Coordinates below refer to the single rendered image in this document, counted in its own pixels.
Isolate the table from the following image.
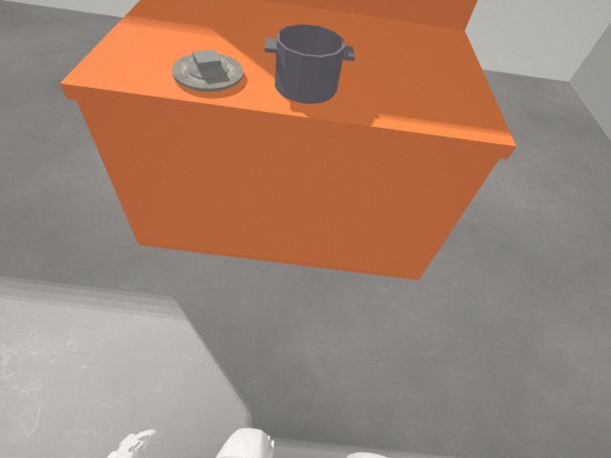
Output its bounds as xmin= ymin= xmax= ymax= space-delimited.
xmin=60 ymin=0 xmax=516 ymax=280

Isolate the pot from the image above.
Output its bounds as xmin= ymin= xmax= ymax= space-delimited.
xmin=264 ymin=24 xmax=355 ymax=104

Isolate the left robot thigh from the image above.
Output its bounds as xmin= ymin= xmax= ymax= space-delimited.
xmin=216 ymin=428 xmax=274 ymax=458

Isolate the robot left hand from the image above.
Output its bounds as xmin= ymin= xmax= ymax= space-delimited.
xmin=107 ymin=429 xmax=157 ymax=458

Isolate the lid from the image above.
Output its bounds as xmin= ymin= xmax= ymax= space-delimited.
xmin=172 ymin=53 xmax=243 ymax=92

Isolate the knob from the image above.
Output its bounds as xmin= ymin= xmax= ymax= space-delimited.
xmin=193 ymin=50 xmax=221 ymax=71

